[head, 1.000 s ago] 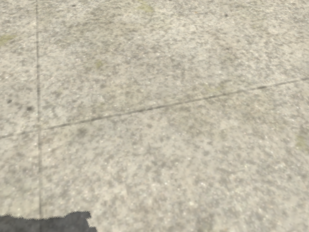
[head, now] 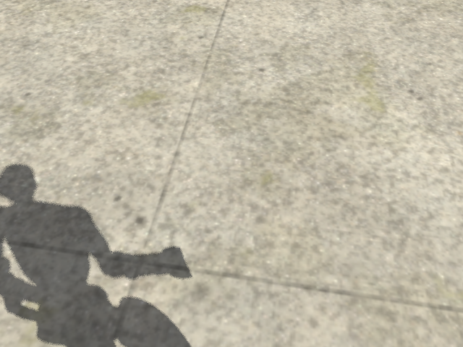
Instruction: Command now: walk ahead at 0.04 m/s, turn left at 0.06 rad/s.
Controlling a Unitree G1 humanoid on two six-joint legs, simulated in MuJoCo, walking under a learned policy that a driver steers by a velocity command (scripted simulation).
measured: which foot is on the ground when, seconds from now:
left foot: down 0.00-0.48, up 0.50-0.84, down 0.86-1.00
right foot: down 0.00-0.86, up 0.88-1.00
